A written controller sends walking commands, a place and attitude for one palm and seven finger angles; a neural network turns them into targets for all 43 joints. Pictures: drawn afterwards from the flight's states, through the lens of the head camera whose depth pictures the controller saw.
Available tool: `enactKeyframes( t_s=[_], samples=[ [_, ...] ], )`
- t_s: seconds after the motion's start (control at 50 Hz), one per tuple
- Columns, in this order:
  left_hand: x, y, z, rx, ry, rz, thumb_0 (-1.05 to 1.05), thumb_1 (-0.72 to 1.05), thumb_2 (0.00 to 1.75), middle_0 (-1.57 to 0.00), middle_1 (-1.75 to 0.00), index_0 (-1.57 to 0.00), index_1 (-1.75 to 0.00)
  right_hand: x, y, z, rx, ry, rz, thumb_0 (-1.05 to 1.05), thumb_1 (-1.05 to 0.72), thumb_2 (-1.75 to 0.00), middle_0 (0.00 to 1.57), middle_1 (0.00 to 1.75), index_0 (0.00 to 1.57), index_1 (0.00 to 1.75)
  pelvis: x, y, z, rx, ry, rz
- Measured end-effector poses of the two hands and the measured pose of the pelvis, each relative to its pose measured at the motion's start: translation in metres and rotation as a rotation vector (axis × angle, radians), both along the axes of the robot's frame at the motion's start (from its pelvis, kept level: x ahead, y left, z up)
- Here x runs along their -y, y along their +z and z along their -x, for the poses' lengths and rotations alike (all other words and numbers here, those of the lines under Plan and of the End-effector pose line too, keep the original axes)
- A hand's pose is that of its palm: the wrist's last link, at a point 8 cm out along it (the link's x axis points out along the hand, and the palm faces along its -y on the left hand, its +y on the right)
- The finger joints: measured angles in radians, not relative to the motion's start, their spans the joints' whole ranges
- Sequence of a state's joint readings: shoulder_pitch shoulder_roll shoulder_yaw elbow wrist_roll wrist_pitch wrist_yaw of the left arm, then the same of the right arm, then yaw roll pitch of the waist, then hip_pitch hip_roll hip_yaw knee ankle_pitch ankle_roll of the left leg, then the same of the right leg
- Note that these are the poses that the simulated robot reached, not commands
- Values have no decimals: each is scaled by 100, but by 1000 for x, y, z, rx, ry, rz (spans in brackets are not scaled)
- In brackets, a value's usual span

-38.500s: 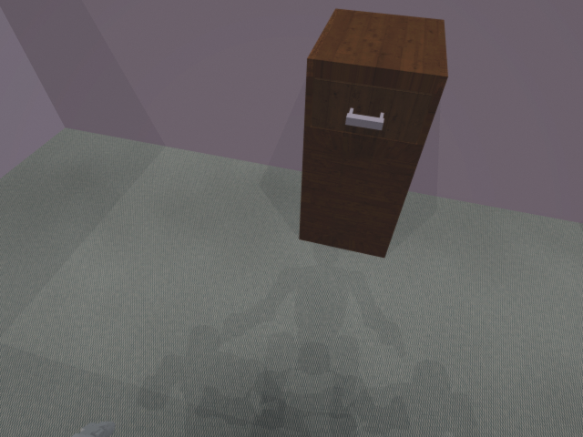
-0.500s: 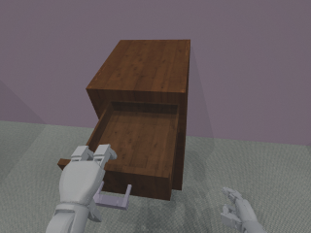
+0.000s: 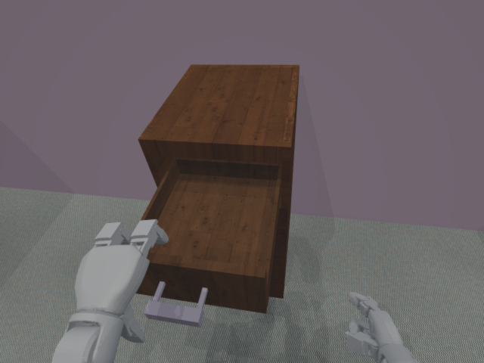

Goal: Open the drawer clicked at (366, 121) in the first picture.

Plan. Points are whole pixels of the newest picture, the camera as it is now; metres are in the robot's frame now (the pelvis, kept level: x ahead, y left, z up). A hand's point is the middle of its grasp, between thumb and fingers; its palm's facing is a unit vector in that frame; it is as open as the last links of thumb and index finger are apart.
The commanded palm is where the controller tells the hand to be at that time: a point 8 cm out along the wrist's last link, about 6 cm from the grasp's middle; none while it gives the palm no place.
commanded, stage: draw the hand back to the body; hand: left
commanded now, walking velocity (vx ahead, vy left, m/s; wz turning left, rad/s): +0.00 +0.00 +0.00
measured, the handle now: (178, 301) +0.24 +0.19 -0.08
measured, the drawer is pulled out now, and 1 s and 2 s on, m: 0.30 0.30 0.30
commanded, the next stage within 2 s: step back with the hand held close in 1.36 s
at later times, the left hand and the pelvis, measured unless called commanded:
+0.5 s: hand (120, 273) +0.19 +0.20 +0.12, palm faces +0.25 -0.83 -0.51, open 13.6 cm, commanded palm +0.15 +0.25 +0.16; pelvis +0.01 +0.01 +0.01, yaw +2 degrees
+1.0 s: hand (77, 249) +0.20 +0.25 +0.17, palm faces +0.43 -0.81 -0.40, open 10.0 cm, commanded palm +0.14 +0.29 +0.18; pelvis +0.02 +0.00 +0.01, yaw +3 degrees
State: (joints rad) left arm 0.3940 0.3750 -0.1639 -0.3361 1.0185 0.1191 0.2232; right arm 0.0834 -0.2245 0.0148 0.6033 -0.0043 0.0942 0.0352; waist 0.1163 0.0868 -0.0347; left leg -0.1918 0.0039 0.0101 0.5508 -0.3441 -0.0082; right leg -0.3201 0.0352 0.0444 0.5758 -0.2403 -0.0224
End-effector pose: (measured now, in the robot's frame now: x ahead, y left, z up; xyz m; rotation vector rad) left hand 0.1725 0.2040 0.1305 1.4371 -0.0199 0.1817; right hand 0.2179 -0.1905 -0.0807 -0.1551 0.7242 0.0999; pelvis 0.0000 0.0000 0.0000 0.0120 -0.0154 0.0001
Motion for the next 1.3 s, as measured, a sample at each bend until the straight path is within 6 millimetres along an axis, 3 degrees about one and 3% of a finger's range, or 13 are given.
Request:
enactKeyframes(
  t_s=[0.38,0.46,0.5,0.56,0.76,1.06,1.3],
  samples=[
    [-38,16,10,-42,44,-20,0,-49,31,-32,-120,-32,-120,-1,6,-5,1,3,60,1,-90,-89,20,30,20,29,-7,4,-3,8,15,11],
    [-42,11,11,58,58,701,0,-47,31,-32,-119,-32,-119,-5,17,-3,96,-39,65,1,-90,-89,20,30,20,29,-8,5,-4,44,29,13],
    [-40,13,13,120,35,890,0,-44,33,-32,-117,-32,-117,-7,24,0,143,-49,78,1,-90,-89,20,30,20,29,-7,5,-8,54,37,15],
    [-43,22,15,207,6,1000,0,-38,35,-31,-113,-31,-113,-8,28,6,171,-49,91,1,-90,-89,20,30,20,29,-6,6,-13,63,48,18],
    [-67,41,13,320,15,994,0,-9,48,-29,-94,-28,-94,0,18,16,127,-46,106,1,-90,-89,20,30,21,29,-7,8,-21,51,54,22],
    [-84,56,21,373,58,915,0,42,70,-25,-60,-25,-61,8,22,1,154,-76,104,1,-90,-89,20,30,20,29,-4,9,-24,38,53,22],
    [-81,54,26,382,81,929,1,79,86,-22,-36,-22,-37,7,21,0,157,-67,89,1,-90,-89,20,30,21,29,-1,9,-21,42,58,20]
  ],
)
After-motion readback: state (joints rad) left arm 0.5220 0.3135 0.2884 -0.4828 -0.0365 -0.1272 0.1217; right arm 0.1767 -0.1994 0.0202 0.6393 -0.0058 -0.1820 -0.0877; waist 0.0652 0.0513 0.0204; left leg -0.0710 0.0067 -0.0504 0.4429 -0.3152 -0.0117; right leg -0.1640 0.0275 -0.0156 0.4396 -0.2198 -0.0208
